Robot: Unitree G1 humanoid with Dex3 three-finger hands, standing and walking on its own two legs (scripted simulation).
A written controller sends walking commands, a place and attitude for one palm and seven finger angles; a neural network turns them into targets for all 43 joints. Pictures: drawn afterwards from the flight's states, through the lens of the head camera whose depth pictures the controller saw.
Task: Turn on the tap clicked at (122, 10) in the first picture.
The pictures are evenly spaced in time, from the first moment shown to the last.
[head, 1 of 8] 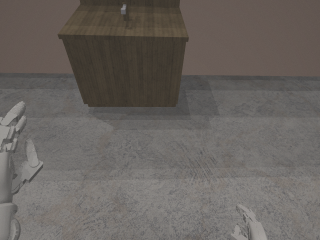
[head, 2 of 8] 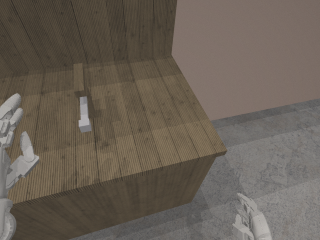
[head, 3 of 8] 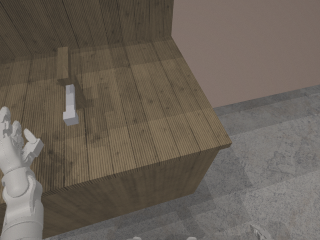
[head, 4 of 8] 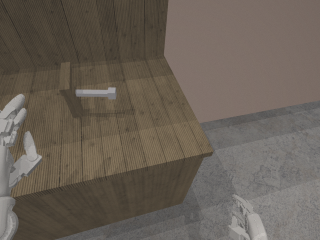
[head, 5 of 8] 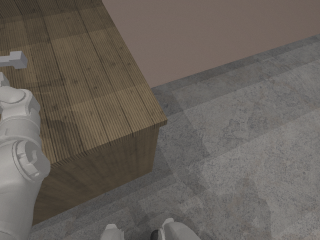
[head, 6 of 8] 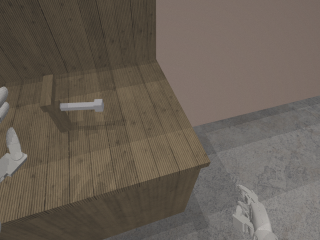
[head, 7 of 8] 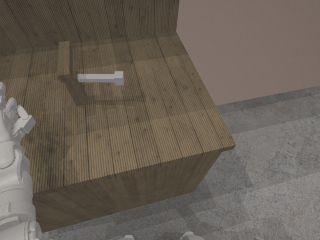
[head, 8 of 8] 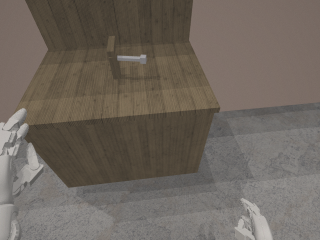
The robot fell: no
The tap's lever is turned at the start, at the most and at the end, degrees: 0 77 77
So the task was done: yes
